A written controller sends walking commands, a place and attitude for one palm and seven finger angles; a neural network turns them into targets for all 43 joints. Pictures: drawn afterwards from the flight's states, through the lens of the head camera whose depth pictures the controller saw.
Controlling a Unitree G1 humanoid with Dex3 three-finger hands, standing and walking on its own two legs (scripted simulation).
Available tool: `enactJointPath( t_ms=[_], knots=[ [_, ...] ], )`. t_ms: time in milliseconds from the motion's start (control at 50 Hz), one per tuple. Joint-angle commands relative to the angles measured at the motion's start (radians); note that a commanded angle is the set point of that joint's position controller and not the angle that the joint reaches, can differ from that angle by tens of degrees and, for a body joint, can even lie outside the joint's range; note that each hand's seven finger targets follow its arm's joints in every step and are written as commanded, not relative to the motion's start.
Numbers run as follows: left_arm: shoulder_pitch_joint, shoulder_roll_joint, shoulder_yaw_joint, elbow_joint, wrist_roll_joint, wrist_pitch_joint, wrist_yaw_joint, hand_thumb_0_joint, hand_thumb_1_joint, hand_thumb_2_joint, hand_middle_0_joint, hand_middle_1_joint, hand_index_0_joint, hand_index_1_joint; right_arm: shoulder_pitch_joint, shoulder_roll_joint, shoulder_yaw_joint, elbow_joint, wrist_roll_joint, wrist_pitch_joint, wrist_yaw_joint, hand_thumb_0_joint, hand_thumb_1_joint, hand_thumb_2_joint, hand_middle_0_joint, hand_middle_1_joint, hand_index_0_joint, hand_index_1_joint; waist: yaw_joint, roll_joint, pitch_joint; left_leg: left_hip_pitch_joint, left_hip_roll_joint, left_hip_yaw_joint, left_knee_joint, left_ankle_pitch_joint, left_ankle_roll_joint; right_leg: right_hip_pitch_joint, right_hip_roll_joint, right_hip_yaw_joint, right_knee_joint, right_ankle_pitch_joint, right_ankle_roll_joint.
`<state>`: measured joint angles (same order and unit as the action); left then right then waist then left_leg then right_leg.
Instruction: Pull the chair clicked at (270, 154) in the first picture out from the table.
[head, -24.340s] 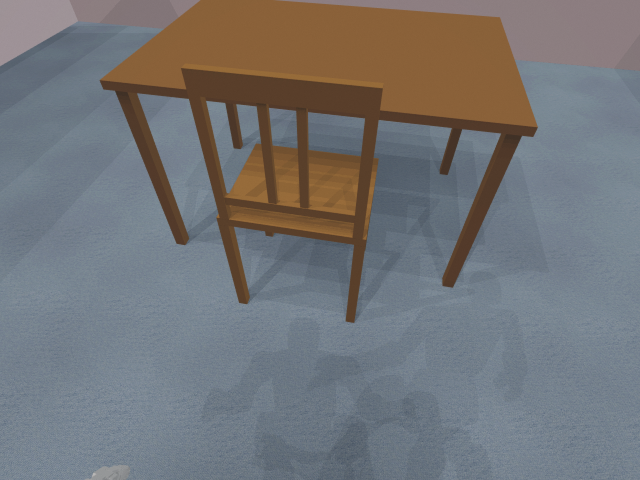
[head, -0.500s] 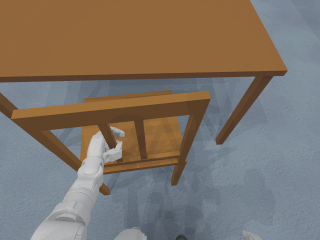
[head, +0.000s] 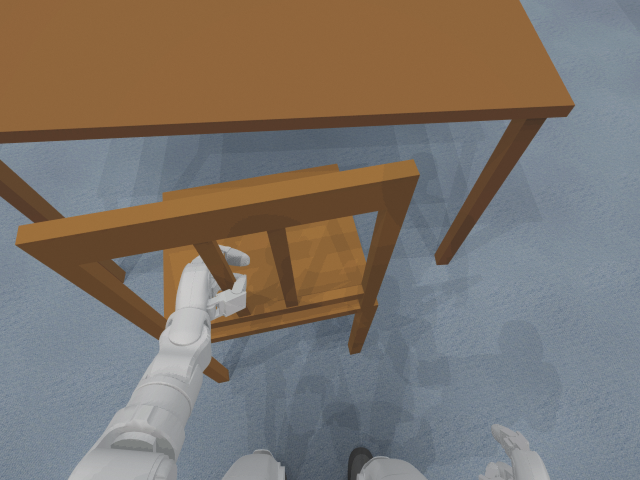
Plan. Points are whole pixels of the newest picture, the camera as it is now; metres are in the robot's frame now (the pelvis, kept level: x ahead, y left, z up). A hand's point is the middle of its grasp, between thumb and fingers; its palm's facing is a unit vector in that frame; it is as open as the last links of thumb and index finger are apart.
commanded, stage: step backward, pulling the chair out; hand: left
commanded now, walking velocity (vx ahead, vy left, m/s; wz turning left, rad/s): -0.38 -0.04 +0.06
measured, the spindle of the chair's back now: (227, 282) +0.38 +0.13 -0.09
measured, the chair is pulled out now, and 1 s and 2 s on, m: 0.08 0.28 0.48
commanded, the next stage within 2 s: stop walking, hand still on the chair in 1.94 s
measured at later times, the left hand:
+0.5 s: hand (234, 353) +0.27 +0.11 -0.07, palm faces +0.01 -0.98 -0.20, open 5.3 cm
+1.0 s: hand (223, 454) +0.16 +0.12 -0.06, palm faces -0.04 -0.98 -0.22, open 5.5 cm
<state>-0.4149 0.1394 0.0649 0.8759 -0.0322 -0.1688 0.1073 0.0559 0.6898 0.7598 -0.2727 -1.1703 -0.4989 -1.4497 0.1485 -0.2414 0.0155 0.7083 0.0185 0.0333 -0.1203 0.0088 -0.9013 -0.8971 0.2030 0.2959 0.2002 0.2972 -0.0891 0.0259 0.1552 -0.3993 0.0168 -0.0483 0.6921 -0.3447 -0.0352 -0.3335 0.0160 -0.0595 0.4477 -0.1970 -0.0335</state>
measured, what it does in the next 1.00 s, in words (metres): walks backwards: left foot, then right foot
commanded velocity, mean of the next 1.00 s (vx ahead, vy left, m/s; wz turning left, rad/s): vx -0.38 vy -0.08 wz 0.03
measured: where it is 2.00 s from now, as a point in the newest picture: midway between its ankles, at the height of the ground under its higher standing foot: outside the picture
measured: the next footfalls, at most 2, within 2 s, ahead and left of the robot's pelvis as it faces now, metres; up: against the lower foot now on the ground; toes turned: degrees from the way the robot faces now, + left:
left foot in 0.04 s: +0.01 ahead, +0.14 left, +0.00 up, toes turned +0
right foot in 0.36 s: -0.03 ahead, -0.12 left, +0.00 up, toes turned -2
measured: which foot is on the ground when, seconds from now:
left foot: up 0.00-0.02, down 0.04-0.44, up 0.46-0.68, down 0.70-1.00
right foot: down 0.00-0.16, up 0.18-0.34, down 0.36-0.78, up 0.80-0.96, down 0.98-1.00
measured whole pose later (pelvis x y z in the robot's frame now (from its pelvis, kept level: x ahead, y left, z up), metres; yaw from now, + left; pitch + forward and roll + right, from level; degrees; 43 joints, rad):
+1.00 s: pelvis -0.19 -0.01 +0.00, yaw -1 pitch +2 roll -1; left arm -0.41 0.16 -0.01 0.88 -0.02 -0.18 0.08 0.03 0.68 0.77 -0.22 -1.15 -0.46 -1.45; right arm 0.19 -0.16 0.02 0.69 -0.01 0.02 -0.06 0.01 -0.90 -0.90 0.20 0.30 0.20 0.30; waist -0.02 0.05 0.17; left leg -0.31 0.07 -0.01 0.52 -0.25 -0.05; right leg -0.26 0.00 -0.03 0.47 -0.24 -0.01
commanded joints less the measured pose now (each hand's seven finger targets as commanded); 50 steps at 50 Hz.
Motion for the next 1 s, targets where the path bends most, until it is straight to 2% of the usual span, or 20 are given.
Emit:
enactJointPath(
  t_ms=[0,60,100,140,160,200,300,360,400,420,460,500,640,720,740,760,800,840,940,980],
  knots=[
    [-0.235,0.168,-0.027,-0.196,0.011,-0.037,0.010,0.000,0.900,0.900,-0.500,-1.450,-0.500,-1.450,0.034,-0.133,-0.050,-0.103,0.010,-0.024,-0.031,0.000,-0.900,-0.900,0.200,0.300,0.200,0.300,0.047,-0.109,-0.528,0.107,0.075,-0.015,-0.186,0.292,0.020,0.418,-0.256,0.106,0.066,0.904,-0.004],
    [-0.265,0.111,-0.088,-0.192,0.010,-0.044,-0.002,0.000,0.900,0.900,-0.500,-1.450,-0.500,-1.450,0.072,-0.152,-0.065,-0.118,0.015,-0.001,-0.028,0.000,-0.900,-0.900,0.200,0.300,0.200,0.300,0.026,-0.092,-0.532,0.273,0.139,-0.031,-0.202,0.704,0.047,0.297,-0.158,0.063,0.064,0.715,0.038],
    [-0.296,0.095,-0.099,-0.240,0.025,-0.059,-0.009,0.000,0.900,0.900,-0.500,-1.450,-0.500,-1.450,0.066,-0.135,-0.060,-0.128,-0.007,0.004,-0.018,0.000,-0.900,-0.900,0.200,0.300,0.200,0.300,0.011,0.102,-0.551,0.368,0.194,-0.107,-0.206,1.024,0.068,0.195,-0.111,0.048,0.124,0.496,0.030],
    [-0.260,0.106,-0.074,-0.272,0.039,-0.071,-0.013,0.000,0.900,0.900,-0.500,-1.450,-0.500,-1.450,0.068,-0.130,-0.069,-0.126,-0.025,0.003,0.010,0.000,-0.900,-0.900,0.200,0.300,0.200,0.300,0.024,0.242,-0.570,0.493,0.261,-0.162,-0.219,1.260,0.110,0.066,-0.063,0.054,0.188,0.034,0.020],
    [-0.227,0.094,-0.071,-0.269,0.042,-0.072,-0.016,0.000,0.900,0.900,-0.500,-1.450,-0.500,-1.450,0.066,-0.115,-0.069,-0.132,-0.035,0.002,0.026,0.000,-0.900,-0.900,0.200,0.300,0.200,0.300,0.032,0.270,-0.565,0.525,0.286,-0.175,-0.218,1.280,0.127,0.016,-0.047,0.057,0.204,-0.130,0.015],
    [-0.224,0.088,-0.072,-0.286,0.047,-0.075,-0.016,0.000,0.900,0.900,-0.500,-1.450,-0.500,-1.450,0.053,-0.108,-0.068,-0.143,-0.042,-0.007,0.046,0.000,-0.900,-0.900,0.200,0.300,0.200,0.300,0.044,0.267,-0.507,0.485,0.305,-0.171,-0.221,1.209,0.141,-0.005,-0.044,0.060,0.227,-0.208,0.003],
    [-0.255,0.112,-0.058,-0.251,0.051,-0.103,-0.014,0.000,0.900,0.900,-0.500,-1.450,-0.500,-1.450,0.086,-0.115,-0.069,-0.116,-0.025,-0.029,0.050,0.000,-0.900,-0.900,0.200,0.300,0.200,0.300,0.020,0.174,-0.478,0.507,0.278,-0.143,-0.142,1.117,0.115,0.073,-0.045,0.056,-0.021,0.034,0.005],
    [-0.272,0.152,-0.038,-0.205,0.059,-0.122,-0.018,0.000,0.900,0.900,-0.500,-1.450,-0.500,-1.450,0.079,-0.111,-0.066,-0.101,-0.019,-0.032,0.040,0.000,-0.900,-0.900,0.200,0.300,0.200,0.300,0.026,0.136,-0.477,0.354,0.203,-0.069,-0.098,0.893,0.059,0.206,-0.108,0.073,-0.070,0.457,-0.003],
    [-0.278,0.232,0.020,-0.180,0.040,-0.128,-0.008,0.000,0.900,0.900,-0.500,-1.450,-0.500,-1.450,0.090,-0.107,-0.078,-0.100,0.002,-0.032,0.012,0.000,-0.900,-0.900,0.200,0.300,0.200,0.300,0.019,-0.109,-0.573,0.163,0.086,0.040,0.016,0.329,-0.006,0.417,-0.240,0.154,-0.011,0.952,-0.051],
    [-0.267,0.241,0.030,-0.162,0.033,-0.118,-0.011,0.000,0.900,0.900,-0.500,-1.450,-0.500,-1.450,0.045,-0.106,-0.073,-0.112,0.009,-0.041,0.002,0.000,-0.900,-0.900,0.200,0.300,0.200,0.300,0.042,-0.169,-0.569,0.063,0.027,0.020,0.105,-0.006,-0.009,0.431,-0.311,0.183,-0.009,1.075,-0.066],
    [-0.234,0.239,0.033,-0.131,0.026,-0.088,-0.014,0.000,0.900,0.900,-0.500,-1.450,-0.500,-1.450,-0.013,-0.102,-0.059,-0.116,0.014,-0.047,0.000,0.000,-0.900,-0.900,0.200,0.300,0.200,0.300,0.078,-0.128,-0.517,-0.010,0.015,-0.053,0.213,-0.129,0.001,0.341,-0.375,0.201,-0.003,0.907,-0.092],
    [-0.230,0.222,0.030,-0.134,0.030,-0.076,-0.002,0.000,0.900,0.900,-0.500,-1.450,-0.500,-1.450,-0.020,-0.094,-0.043,-0.093,0.002,-0.054,-0.006,0.000,-0.900,-0.900,0.200,0.300,0.200,0.300,0.070,-0.081,-0.488,-0.010,0.021,-0.075,0.185,-0.122,-0.007,0.315,-0.381,0.186,-0.005,0.805,-0.117],
    [-0.187,0.168,-0.030,-0.170,0.002,-0.016,0.009,0.000,0.900,0.900,-0.500,-1.450,-0.500,-1.450,0.038,-0.137,-0.057,-0.097,0.014,-0.035,-0.032,0.000,-0.900,-0.900,0.200,0.300,0.200,0.300,0.050,-0.147,-0.499,0.112,0.055,-0.007,-0.200,0.130,-0.001,0.372,-0.298,0.129,0.044,0.761,-0.050],
    [-0.248,0.074,-0.107,-0.291,0.008,-0.028,-0.009,0.000,0.900,0.900,-0.500,-1.450,-0.500,-1.450,0.058,-0.153,-0.074,-0.150,0.002,-0.006,-0.018,0.000,-0.900,-0.900,0.200,0.300,0.200,0.300,0.026,0.079,-0.524,0.339,0.206,-0.080,-0.229,0.890,0.061,0.189,-0.102,0.032,0.152,0.474,0.037],
    [-0.273,0.071,-0.113,-0.329,0.016,-0.038,-0.017,0.000,0.900,0.900,-0.500,-1.450,-0.500,-1.450,0.037,-0.135,-0.067,-0.147,-0.019,-0.008,-0.007,0.000,-0.900,-0.900,0.200,0.300,0.200,0.300,0.025,0.217,-0.532,0.388,0.237,-0.107,-0.252,1.031,0.084,0.117,-0.095,0.032,0.233,0.276,0.041],
    [-0.281,0.058,-0.120,-0.336,0.028,-0.042,-0.022,0.000,0.900,0.900,-0.500,-1.450,-0.500,-1.450,0.029,-0.122,-0.064,-0.150,-0.032,-0.009,0.011,0.000,-0.900,-0.900,0.200,0.300,0.200,0.300,0.033,0.299,-0.494,0.384,0.275,-0.151,-0.286,1.063,0.107,0.033,-0.063,0.031,0.308,-0.090,0.031],
    [-0.253,0.057,-0.099,-0.328,0.034,-0.053,-0.018,0.000,0.900,0.900,-0.500,-1.450,-0.500,-1.450,0.029,-0.118,-0.070,-0.144,-0.042,-0.016,0.032,0.000,-0.900,-0.900,0.200,0.300,0.200,0.300,0.051,0.298,-0.443,0.384,0.324,-0.157,-0.270,1.069,0.157,-0.038,-0.041,0.052,0.386,-0.271,0.015],
    [-0.243,0.071,-0.083,-0.305,0.026,-0.062,-0.013,0.000,0.900,0.900,-0.500,-1.450,-0.500,-1.450,0.061,-0.122,-0.076,-0.133,-0.025,-0.028,0.041,0.000,-0.900,-0.900,0.200,0.300,0.200,0.300,0.046,0.200,-0.449,0.510,0.320,-0.130,-0.184,1.190,0.151,-0.048,-0.037,0.042,0.242,-0.180,0.014],
    [-0.330,0.137,-0.060,-0.193,0.053,-0.096,-0.016,0.000,0.900,0.900,-0.500,-1.450,-0.500,-1.450,0.084,-0.131,-0.074,-0.080,-0.027,-0.046,0.042,0.000,-0.900,-0.900,0.200,0.300,0.200,0.300,0.027,0.182,-0.411,0.471,0.272,-0.113,-0.134,0.994,0.101,0.083,-0.050,0.049,-0.045,0.072,0.018],
    [-0.337,0.165,-0.049,-0.156,0.058,-0.117,-0.018,0.000,0.900,0.900,-0.500,-1.450,-0.500,-1.450,0.078,-0.107,-0.067,-0.074,-0.018,-0.039,0.036,0.000,-0.900,-0.900,0.200,0.300,0.200,0.300,0.029,0.058,-0.448,0.293,0.183,-0.010,-0.057,0.692,0.036,0.261,-0.151,0.104,-0.076,0.579,-0.001]
  ],
)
